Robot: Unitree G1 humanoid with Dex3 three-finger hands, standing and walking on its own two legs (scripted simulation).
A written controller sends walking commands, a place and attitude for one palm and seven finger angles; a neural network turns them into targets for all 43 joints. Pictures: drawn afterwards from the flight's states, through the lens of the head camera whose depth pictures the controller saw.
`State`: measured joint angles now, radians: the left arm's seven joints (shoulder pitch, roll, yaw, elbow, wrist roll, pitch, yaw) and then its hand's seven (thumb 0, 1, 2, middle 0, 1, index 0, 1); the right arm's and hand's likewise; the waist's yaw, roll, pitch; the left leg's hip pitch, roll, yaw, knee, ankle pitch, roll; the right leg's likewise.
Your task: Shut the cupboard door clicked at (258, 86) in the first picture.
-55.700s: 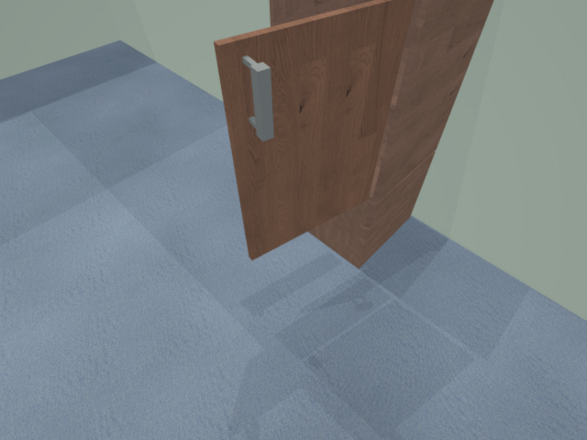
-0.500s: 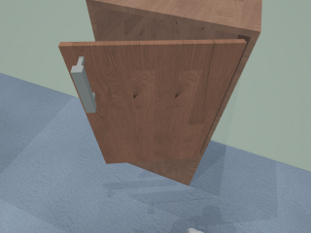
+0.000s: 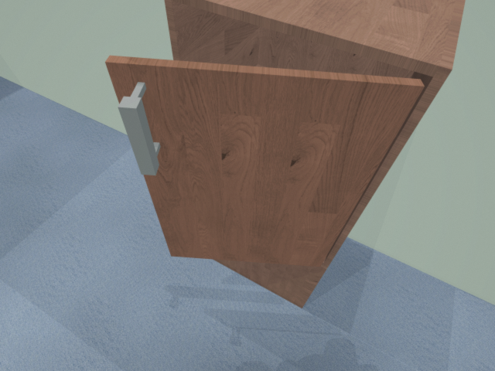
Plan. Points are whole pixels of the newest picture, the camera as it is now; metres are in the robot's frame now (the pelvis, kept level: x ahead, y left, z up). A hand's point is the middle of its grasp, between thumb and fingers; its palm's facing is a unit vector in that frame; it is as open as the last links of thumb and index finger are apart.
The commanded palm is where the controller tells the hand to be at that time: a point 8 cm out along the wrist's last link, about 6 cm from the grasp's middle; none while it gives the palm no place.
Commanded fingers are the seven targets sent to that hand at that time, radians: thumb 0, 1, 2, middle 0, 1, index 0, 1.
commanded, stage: come to a stop and stand still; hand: left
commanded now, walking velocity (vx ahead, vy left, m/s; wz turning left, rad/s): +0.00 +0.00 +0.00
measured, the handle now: (145, 130) +0.41 +0.20 +0.16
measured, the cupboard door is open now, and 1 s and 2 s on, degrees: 26 26 26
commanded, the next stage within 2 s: look again from close up in 1.54 s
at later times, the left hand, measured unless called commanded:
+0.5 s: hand out of the picture -0.06 +0.16 -0.17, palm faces +0.02 -0.98 -0.20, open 7.4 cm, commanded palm none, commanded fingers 0.00 0.90 0.90 -0.20 -0.30 -0.20 -0.30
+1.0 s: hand out of the picture -0.16 +0.17 -0.20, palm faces +0.08 -0.98 -0.16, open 7.4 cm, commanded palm none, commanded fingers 0.00 0.90 0.90 -0.20 -0.30 -0.20 -0.30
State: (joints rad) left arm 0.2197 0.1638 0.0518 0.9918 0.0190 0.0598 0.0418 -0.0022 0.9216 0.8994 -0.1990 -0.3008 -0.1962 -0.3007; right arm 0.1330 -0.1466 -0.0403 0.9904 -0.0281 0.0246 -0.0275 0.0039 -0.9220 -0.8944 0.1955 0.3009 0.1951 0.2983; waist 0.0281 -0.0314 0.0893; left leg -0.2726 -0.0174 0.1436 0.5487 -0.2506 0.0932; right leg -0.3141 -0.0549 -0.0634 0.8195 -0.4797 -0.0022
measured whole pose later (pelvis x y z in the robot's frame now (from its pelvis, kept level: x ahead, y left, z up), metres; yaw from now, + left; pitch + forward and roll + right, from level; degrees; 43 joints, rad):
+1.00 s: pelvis -0.16 +0.00 -0.02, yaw +1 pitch -3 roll -1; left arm 0.35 0.16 0.04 1.03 0.04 0.06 0.05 0.01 0.90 0.90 -0.20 -0.30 -0.20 -0.30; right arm 0.33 -0.14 -0.05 1.00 -0.02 0.02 -0.01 0.01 -0.91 -0.89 0.20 0.30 0.20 0.30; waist -0.01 -0.05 -0.02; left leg -0.25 -0.02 0.04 0.70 -0.40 0.01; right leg -0.42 -0.03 0.00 0.67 -0.24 0.02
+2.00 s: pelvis -0.16 +0.01 +0.01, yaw -2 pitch -1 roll +1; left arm 0.27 0.16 0.00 1.09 0.02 -0.02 0.03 0.01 0.93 0.90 -0.20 -0.30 -0.19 -0.30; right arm 0.19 -0.16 -0.01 1.08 -0.01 0.00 -0.03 0.00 -0.96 -0.89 0.20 0.30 0.20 0.30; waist 0.01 -0.01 0.03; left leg -0.23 -0.01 0.08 0.46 -0.21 0.02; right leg -0.16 -0.02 -0.05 0.50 -0.33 -0.02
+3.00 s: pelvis +0.01 -0.05 -0.01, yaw +0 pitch -1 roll +2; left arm 0.12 0.18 0.05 0.98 0.02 -0.04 0.01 0.00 0.92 0.90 -0.19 -0.30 -0.19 -0.30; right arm 0.41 -0.11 -0.01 1.14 -0.01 -0.02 -0.02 0.01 -0.91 -0.89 0.20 0.30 0.20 0.30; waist -0.03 0.01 0.13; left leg -0.09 0.06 0.06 0.68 -0.51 -0.03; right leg -0.44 -0.08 -0.08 0.64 -0.17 -0.02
